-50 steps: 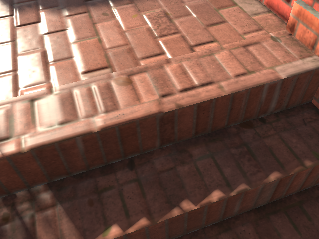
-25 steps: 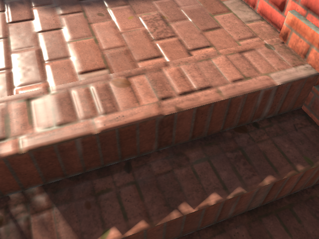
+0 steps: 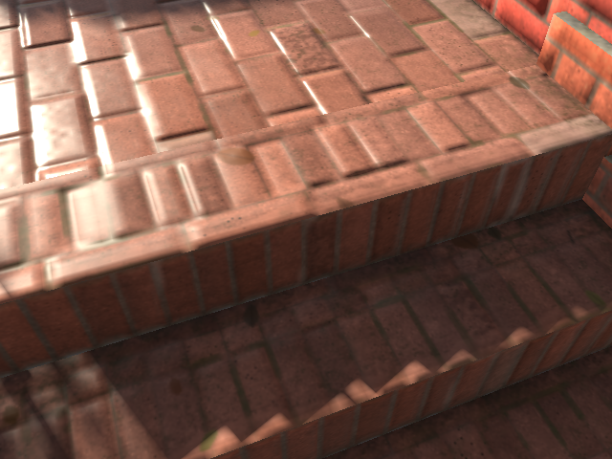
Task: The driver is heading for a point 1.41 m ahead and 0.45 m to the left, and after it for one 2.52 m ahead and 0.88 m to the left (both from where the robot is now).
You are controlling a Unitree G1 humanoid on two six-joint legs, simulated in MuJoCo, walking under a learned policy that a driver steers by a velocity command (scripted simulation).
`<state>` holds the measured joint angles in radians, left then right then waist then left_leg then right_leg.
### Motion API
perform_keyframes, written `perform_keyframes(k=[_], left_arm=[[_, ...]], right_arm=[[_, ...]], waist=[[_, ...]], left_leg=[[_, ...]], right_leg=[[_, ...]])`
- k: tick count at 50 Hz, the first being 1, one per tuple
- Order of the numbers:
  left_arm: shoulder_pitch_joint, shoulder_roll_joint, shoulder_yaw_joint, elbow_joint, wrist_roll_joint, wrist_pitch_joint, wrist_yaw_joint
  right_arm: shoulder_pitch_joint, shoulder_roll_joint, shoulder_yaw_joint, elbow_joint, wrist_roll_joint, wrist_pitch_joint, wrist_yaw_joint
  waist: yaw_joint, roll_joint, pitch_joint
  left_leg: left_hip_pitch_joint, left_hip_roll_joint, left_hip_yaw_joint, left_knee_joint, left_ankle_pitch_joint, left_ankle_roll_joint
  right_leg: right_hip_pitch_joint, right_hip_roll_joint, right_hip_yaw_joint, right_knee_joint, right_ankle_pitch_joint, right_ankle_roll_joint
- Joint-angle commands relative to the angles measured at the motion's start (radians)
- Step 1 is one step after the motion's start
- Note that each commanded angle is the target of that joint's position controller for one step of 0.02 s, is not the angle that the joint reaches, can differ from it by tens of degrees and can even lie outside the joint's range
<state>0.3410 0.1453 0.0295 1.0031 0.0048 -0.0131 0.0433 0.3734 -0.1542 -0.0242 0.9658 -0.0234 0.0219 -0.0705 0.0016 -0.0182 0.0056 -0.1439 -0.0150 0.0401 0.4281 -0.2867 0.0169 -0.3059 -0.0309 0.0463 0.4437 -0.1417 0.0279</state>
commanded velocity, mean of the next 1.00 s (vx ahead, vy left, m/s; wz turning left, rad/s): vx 0.24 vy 0.00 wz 0.00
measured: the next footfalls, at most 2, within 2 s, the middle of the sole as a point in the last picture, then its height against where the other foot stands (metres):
left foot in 1.04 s outside the picture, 0.18 m higher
right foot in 1.52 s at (451, 313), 0.18 m higher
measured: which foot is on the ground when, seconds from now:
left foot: down 0.00-0.62, up 0.64-1.00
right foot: down 0.00-1.00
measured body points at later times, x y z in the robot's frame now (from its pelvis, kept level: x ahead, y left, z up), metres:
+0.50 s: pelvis +0.03 -0.02 +0.00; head +0.03 -0.02 +0.45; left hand +0.03 +0.21 -0.16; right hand -0.01 -0.25 -0.16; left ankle -0.04 +0.11 -0.74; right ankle +0.05 -0.13 -0.73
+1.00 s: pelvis +0.23 -0.05 +0.05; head +0.26 -0.06 +0.50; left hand +0.16 +0.15 -0.10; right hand +0.49 -0.18 -0.02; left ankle +0.31 +0.00 -0.53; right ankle +0.11 -0.14 -0.69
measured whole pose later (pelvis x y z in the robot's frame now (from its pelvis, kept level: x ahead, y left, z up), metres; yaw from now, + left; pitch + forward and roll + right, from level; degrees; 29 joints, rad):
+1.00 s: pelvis +0.23 -0.05 +0.05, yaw +2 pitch +5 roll +4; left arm 0.45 0.11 -0.01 1.11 -0.07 -0.13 0.01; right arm -0.07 -0.03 0.11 0.67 0.03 -0.03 -0.05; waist -0.02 -0.06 -0.04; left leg -0.94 -0.06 0.21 1.41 -0.48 0.20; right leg -0.06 -0.07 -0.11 0.29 0.11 -0.08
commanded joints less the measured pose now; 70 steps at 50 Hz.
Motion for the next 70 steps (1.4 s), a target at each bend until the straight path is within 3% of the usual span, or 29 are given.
perform_keyframes(k=[1, 15, 19, 26, 28, 30, 31, 32, 34, 36, 38, 42, 44, 45, 46, 48, 49, 50, 51, 52, 53, 55, 57, 61, 64, 65, 66, 68, 70], left_arm=[[0.055, 0.064, 0.01, -0.02, 0.0, -0.008, 0.003], [0.062, 0.052, 0.008, 0.017, -0.001, 0.001, 0.001], [0.063, 0.07, 0.018, 0.017, 0.003, 0.009, -0.003], [-0.086, 0.033, 0.014, -0.122, 0.016, -0.039, -0.046], [-0.046, 0.031, 0.009, -0.139, 0.01, -0.061, -0.058], [0.244, 0.064, 0.027, -0.049, 0.018, -0.06, -0.033], [0.422, 0.123, 0.047, -0.011, 0.015, -0.05, -0.016], [0.467, 0.234, 0.066, 0.006, 0.007, -0.019, -0.002], [0.273, 0.161, 0.046, -0.009, 0.031, -0.023, -0.003], [0.243, 0.13, 0.031, 0.023, 0.032, -0.058, -0.035], [0.23, 0.042, -0.004, 0.07, 0.034, -0.089, -0.049], [0.194, 0.039, -0.04, 0.11, 0.011, -0.119, -0.061], [0.183, 0.05, -0.05, 0.105, -0.022, -0.112, -0.024], [0.089, 0.051, -0.055, 0.062, -0.038, -0.113, -0.015], [0.082, 0.116, -0.045, 0.047, -0.065, -0.121, -0.009], [0.121, 0.31, 0.022, 0.055, -0.091, -0.151, 0.002], [0.091, 0.332, 0.044, 0.017, -0.096, -0.159, -0.021], [0.232, 0.191, 0.029, -0.016, -0.083, -0.16, -0.043], [0.162, 0.174, 0.031, -0.037, -0.022, -0.168, -0.075], [0.025, 0.09, 0.031, -0.112, 0.047, -0.181, -0.099], [-0.002, 0.021, 0.021, -0.17, 0.051, -0.166, -0.09], [-0.104, -0.062, -0.016, -0.307, 0.07, -0.117, -0.077], [-0.073, -0.094, -0.036, -0.301, 0.051, -0.077, -0.057], [-0.226, -0.052, -0.041, -0.373, 0.057, -0.045, -0.043], [-0.319, -0.064, -0.043, -0.422, 0.046, -0.012, -0.008], [-0.368, -0.036, -0.094, -0.391, 0.044, 0.022, -0.06], [-0.417, -0.035, -0.099, -0.389, 0.04, 0.021, -0.063], [-0.562, 0.012, -0.11, -0.46, 0.055, 0.001, -0.087], [-0.768, 0.003, -0.114, -0.548, 0.027, 0.029, -0.077]], right_arm=[[0.068, -0.07, -0.012, -0.014, 0.0, -0.007, -0.004], [0.144, -0.039, 0.006, 0.032, 0.006, -0.019, -0.01], [0.125, -0.091, -0.007, 0.015, 0.008, -0.014, -0.005], [0.128, -0.172, -0.045, 0.032, 0.019, -0.035, 0.0], [0.066, -0.137, -0.034, 0.022, 0.001, -0.057, -0.001], [-0.014, -0.089, -0.022, 0.017, 0.018, -0.079, 0.022], [-0.034, -0.089, -0.017, 0.003, 0.032, -0.104, 0.044], [0.025, -0.04, -0.011, -0.028, 0.045, -0.117, 0.067], [-0.156, -0.031, -0.019, -0.08, 0.009, -0.119, 0.075], [-0.299, 0.042, 0.01, -0.201, -0.003, -0.121, 0.06], [-0.337, 0.077, 0.038, -0.263, 0.008, -0.103, 0.061], [-0.487, 0.11, 0.104, -0.432, 0.024, -0.06, 0.047], [-0.527, 0.063, 0.117, -0.461, 0.031, -0.042, 0.05], [-0.409, 0.065, 0.115, -0.39, 0.036, -0.036, 0.047], [-0.318, 0.037, 0.109, -0.337, 0.043, -0.033, 0.029], [-0.051, 0.0, 0.091, -0.258, 0.062, -0.02, -0.007], [-0.029, -0.057, 0.074, -0.259, 0.046, -0.042, 0.002], [-0.085, -0.112, 0.043, -0.196, 0.059, -0.064, 0.0], [-0.062, -0.163, 0.006, -0.162, 0.031, -0.036, 0.002], [-0.062, -0.196, -0.027, -0.101, 0.011, -0.029, 0.021], [-0.097, -0.169, -0.032, -0.086, 0.008, -0.034, 0.026], [-0.116, -0.021, -0.007, 0.0, -0.025, -0.073, 0.039], [-0.112, 0.037, -0.002, 0.036, -0.028, -0.099, 0.055], [-0.046, -0.029, -0.013, 0.049, -0.009, -0.156, 0.067], [0.084, -0.082, -0.016, 0.06, 0.02, -0.197, 0.065], [0.296, 0.045, 0.04, 0.149, -0.113, -0.142, 0.124], [0.379, 0.068, 0.049, 0.191, -0.148, -0.114, 0.153], [0.345, 0.014, 0.044, 0.194, -0.149, -0.103, 0.166], [0.375, -0.016, 0.037, 0.233, -0.142, -0.104, 0.168]], waist=[[0.001, -0.001, 0.066], [0.001, 0.005, 0.079], [-0.005, 0.054, 0.087], [-0.04, 0.183, 0.178], [0.005, 0.119, 0.179], [0.16, -0.035, 0.064], [0.221, -0.138, -0.056], [0.172, -0.397, -0.175], [0.112, -0.125, 0.029], [0.072, 0.0, 0.035], [0.035, 0.01, 0.063], [-0.062, -0.043, 0.181], [-0.064, -0.017, 0.187], [-0.106, 0.021, 0.079], [-0.145, 0.012, -0.012], [-0.262, -0.154, -0.26], [-0.282, -0.159, -0.339], [-0.125, 0.04, -0.431], [-0.147, 0.229, -0.458], [-0.121, 0.165, -0.355], [-0.068, 0.015, -0.27], [0.015, 0.024, -0.002], [0.053, -0.02, 0.066], [0.05, -0.038, 0.111], [0.009, 0.101, 0.051], [-0.061, 0.249, -0.123], [-0.075, 0.144, -0.007], [-0.062, 0.022, -0.063], [-0.082, 0.11, -0.034]], left_leg=[[-0.078, 0.106, -0.093, -0.113, 0.009, 0.06], [-0.077, 0.111, -0.092, -0.105, 0.044, 0.056], [-0.087, 0.107, -0.13, -0.118, -0.269, 0.105], [-0.064, 0.359, -0.449, -0.314, -0.509, 0.299], [-0.084, 0.286, -0.299, -0.239, -0.292, 0.247], [-0.274, 0.134, -0.09, 0.168, 0.298, 0.203], [-0.403, 0.072, -0.017, 0.454, 0.285, 0.157], [-0.564, -0.037, 0.048, 0.776, -0.087, 0.087], [-0.826, 0.022, -0.04, 1.52, -0.025, 0.079], [-1.046, 0.045, -0.025, 1.844, -0.001, 0.134], [-1.165, 0.019, -0.061, 2.013, -0.076, 0.174], [-1.19, 0.041, 0.027, 1.773, -0.168, 0.187], [-0.93, 0.069, 0.154, 1.398, -0.118, 0.168], [-0.595, 0.041, 0.209, 1.241, -0.112, 0.177], [-0.404, -0.024, 0.239, 1.17, -0.141, 0.171], [-0.28, -0.048, 0.147, 0.922, -0.157, 0.167], [-0.204, -0.091, 0.097, 0.625, -0.169, 0.152], [0.07, 0.001, -0.13, 0.478, -0.273, 0.236], [0.031, 0.132, -0.486, 0.195, -0.354, 0.321], [-0.006, 0.155, -0.553, 0.154, -0.049, 0.317], [-0.057, 0.193, -0.581, 0.021, -0.08, 0.276], [-0.266, 0.222, -0.581, 0.009, -0.378, 0.222], [-0.288, 0.167, -0.387, 0.007, -0.281, 0.15], [-0.329, 0.176, -0.259, -0.115, -0.124, 0.161], [-0.16, 0.225, -0.304, -0.207, -0.075, 0.224], [0.046, 0.226, -0.427, -0.072, -0.053, 0.269], [0.188, 0.25, -0.397, -0.074, -0.005, 0.242], [0.211, 0.24, -0.311, -0.149, -0.005, 0.225], [-0.072, 0.213, -0.296, -0.298, 0.063, 0.223]], right_leg=[[-0.003, -0.067, 0.056, -0.086, -0.075, -0.072], [0.028, -0.062, 0.055, -0.095, -0.024, -0.071], [-0.05, -0.005, 0.002, -0.039, -0.276, -0.107], [-0.362, -0.054, -0.12, 0.427, -0.211, -0.131], [-0.232, -0.034, -0.142, 0.229, -0.206, -0.13], [0.261, 0.043, -0.138, 0.015, -0.05, -0.146], [0.459, -0.116, 0.107, -0.14, -0.159, -0.15], [0.583, -0.336, 0.508, -0.344, -0.24, -0.272], [0.366, -0.337, 0.485, -0.336, -0.387, -0.352], [0.382, -0.276, 0.248, -0.26, -0.208, -0.284], [0.299, -0.257, 0.158, -0.225, -0.134, -0.238], [-0.016, -0.228, 0.031, -0.43, -0.235, -0.19], [-0.14, -0.163, -0.068, -0.591, 0.187, -0.217], [-0.207, -0.128, -0.193, -0.548, 0.717, -0.21], [-0.164, -0.149, -0.204, -0.402, 1.474, -0.217], [0.187, -0.252, -0.13, -0.047, 1.927, -0.227], [0.301, -0.214, -0.129, 0.199, 1.859, -0.208], [0.018, -0.097, -0.101, 0.502, 1.575, -0.136], [-0.099, 0.076, -0.098, 0.943, 0.488, -0.13], [-0.268, 0.145, 0.118, 1.353, 0.155, -0.129], [-0.437, 0.153, 0.22, 1.555, 0.159, -0.139], [-0.719, 0.114, 0.155, 1.651, 0.125, -0.175], [-0.796, 0.121, 0.154, 1.625, 0.031, -0.174], [-0.871, 0.079, 0.079, 1.469, 0.053, -0.144], [-1.03, 0.026, -0.032, 1.701, -0.046, -0.152], [-1.295, 0.044, 0.154, 1.832, -0.044, -0.273], [-1.51, 0.045, 0.188, 1.84, -0.112, -0.325], [-1.494, -0.067, -0.006, 1.564, -0.117, -0.321], [-1.279, -0.129, -0.1, 1.367, -0.064, -0.333]])
Velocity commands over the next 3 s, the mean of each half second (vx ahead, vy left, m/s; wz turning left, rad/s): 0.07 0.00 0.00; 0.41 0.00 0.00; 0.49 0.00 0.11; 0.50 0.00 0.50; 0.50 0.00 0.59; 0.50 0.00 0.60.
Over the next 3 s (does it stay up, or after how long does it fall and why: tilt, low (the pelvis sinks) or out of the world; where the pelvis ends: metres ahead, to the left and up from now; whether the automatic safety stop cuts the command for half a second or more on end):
stays up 1.15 0.09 0.53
